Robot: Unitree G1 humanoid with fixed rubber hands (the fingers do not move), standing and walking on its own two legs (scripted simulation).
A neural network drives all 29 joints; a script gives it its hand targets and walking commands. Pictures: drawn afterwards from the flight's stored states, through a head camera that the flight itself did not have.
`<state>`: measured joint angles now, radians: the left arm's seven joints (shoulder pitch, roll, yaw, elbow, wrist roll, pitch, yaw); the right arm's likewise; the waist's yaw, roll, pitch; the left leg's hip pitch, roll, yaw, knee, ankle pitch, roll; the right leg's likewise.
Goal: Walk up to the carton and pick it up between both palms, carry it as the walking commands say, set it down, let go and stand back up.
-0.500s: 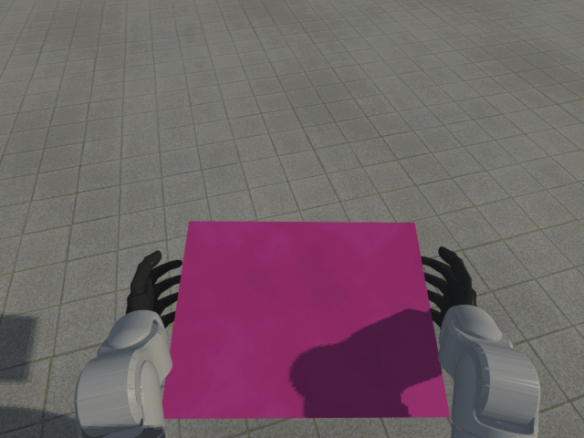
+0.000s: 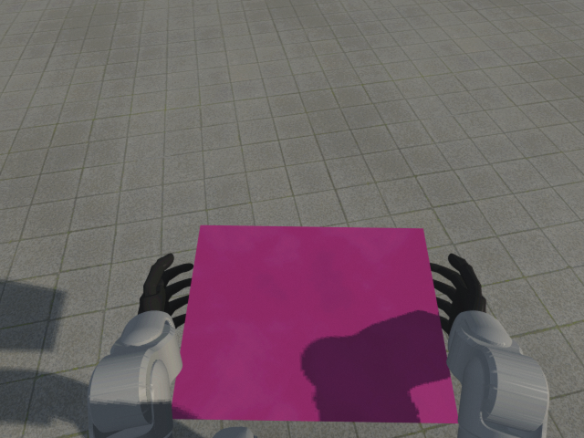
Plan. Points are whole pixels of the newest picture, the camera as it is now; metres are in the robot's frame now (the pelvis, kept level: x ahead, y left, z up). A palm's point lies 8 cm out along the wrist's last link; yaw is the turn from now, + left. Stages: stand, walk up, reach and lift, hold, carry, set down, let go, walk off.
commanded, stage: carry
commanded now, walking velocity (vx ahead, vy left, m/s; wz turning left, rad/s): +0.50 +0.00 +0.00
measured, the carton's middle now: (309, 328) +0.25 +0.00 +0.00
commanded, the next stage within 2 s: none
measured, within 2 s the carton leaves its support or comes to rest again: neither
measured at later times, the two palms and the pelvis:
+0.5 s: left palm (209, 113) +0.62 +0.19 +0.07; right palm (410, 127) +0.58 -0.16 +0.08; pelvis +0.37 +0.04 +0.00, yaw -4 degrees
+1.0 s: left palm (235, 22) +0.97 +0.20 +0.08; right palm (384, 25) +0.96 -0.16 +0.07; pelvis +0.73 +0.03 -0.01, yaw -1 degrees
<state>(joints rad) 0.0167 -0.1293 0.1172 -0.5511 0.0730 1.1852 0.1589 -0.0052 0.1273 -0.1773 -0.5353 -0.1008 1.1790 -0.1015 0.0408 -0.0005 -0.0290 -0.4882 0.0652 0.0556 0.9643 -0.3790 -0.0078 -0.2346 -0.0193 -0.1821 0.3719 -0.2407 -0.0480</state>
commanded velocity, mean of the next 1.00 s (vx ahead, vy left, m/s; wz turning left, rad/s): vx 0.50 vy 0.00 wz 0.00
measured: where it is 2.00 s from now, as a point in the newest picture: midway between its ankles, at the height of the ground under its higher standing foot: (297, 164)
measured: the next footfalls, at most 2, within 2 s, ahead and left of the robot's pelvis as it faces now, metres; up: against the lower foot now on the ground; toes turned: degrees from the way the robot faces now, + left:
left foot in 0.20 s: +0.32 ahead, +0.12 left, +0.00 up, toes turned +6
right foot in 0.62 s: +0.60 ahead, -0.08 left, +0.00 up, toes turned -10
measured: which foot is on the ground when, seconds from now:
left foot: up 0.00-0.18, down 0.20-0.64, up 0.66-1.00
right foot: down 0.00-0.22, up 0.24-0.60, down 0.62-1.00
